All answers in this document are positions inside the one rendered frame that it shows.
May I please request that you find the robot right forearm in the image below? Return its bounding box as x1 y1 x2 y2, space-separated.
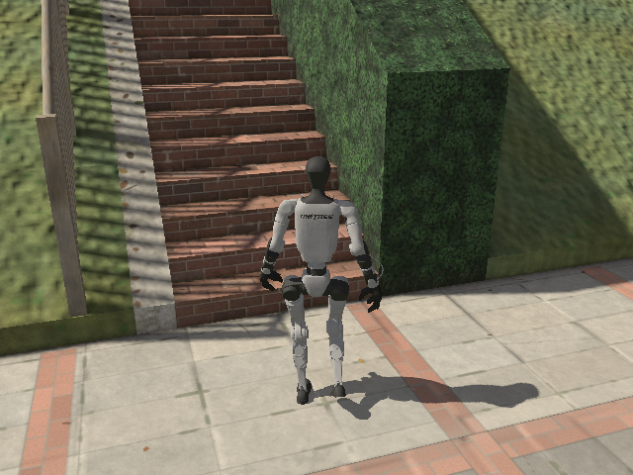
356 240 379 288

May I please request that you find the right robot upper arm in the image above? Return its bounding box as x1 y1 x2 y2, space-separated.
338 200 366 256

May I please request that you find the robot left shin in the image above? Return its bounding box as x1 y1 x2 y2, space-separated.
291 326 308 391

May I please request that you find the left robot hand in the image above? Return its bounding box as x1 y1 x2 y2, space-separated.
259 271 283 291

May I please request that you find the right robot hand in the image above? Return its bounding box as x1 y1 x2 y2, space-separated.
359 285 382 313

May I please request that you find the right robot thigh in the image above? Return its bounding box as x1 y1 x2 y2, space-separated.
326 276 349 336

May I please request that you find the robot left forearm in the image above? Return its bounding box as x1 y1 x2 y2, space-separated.
261 238 279 274

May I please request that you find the left robot upper arm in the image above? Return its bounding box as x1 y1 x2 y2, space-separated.
269 199 297 253

